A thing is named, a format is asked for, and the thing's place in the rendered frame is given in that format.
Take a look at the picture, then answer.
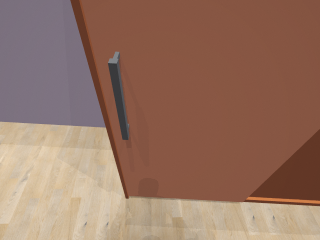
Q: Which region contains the handle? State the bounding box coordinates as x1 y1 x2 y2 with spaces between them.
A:
108 51 130 140

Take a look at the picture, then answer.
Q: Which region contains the wardrobe door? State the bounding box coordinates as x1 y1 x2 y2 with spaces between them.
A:
81 0 320 203
249 129 320 201

